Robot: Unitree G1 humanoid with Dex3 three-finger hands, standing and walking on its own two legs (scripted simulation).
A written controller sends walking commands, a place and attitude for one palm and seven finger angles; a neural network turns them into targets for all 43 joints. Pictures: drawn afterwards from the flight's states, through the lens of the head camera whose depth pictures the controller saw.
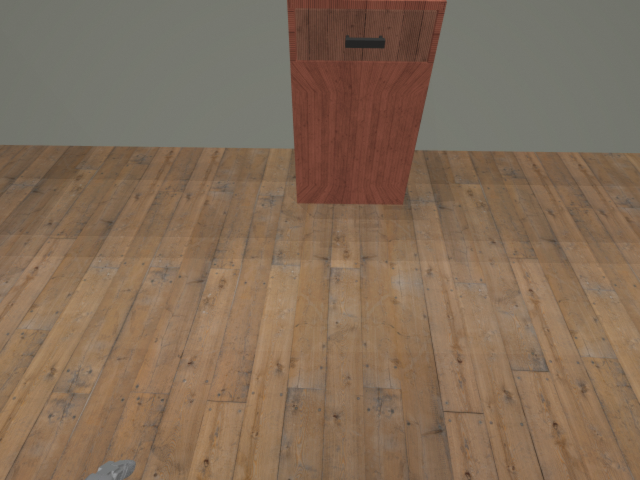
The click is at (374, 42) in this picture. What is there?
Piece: drawer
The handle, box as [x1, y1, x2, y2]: [345, 35, 384, 47]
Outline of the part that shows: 346,35 345,47 384,46 384,38 381,36 379,36 378,38 349,38 348,35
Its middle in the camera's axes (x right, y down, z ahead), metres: +0.14 -0.66 +1.29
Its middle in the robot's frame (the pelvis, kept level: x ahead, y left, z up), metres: +1.42 -0.08 -0.01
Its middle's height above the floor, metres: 0.76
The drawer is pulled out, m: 0.00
